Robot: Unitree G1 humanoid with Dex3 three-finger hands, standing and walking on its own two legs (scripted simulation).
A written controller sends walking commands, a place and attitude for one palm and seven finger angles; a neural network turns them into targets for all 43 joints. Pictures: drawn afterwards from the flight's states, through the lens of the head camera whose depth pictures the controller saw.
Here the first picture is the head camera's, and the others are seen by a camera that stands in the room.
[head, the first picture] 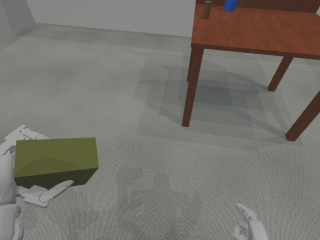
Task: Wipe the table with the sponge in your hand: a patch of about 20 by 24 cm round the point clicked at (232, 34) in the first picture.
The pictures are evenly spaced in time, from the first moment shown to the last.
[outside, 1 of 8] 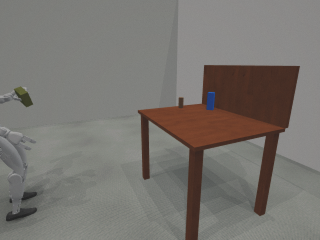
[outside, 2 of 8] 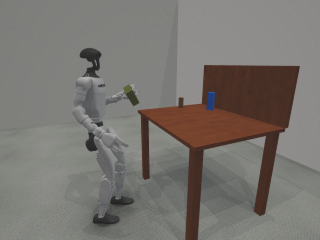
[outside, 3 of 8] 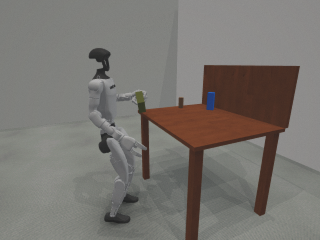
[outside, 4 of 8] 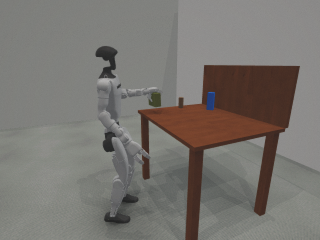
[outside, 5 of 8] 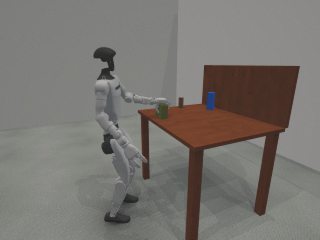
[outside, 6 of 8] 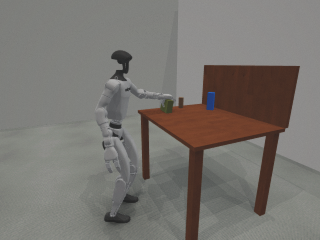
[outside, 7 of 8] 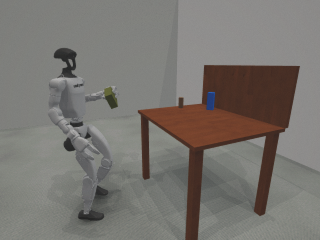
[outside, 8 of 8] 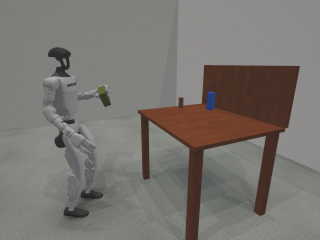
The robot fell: no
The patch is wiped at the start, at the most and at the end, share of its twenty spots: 0.00 1.00 1.00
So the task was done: yes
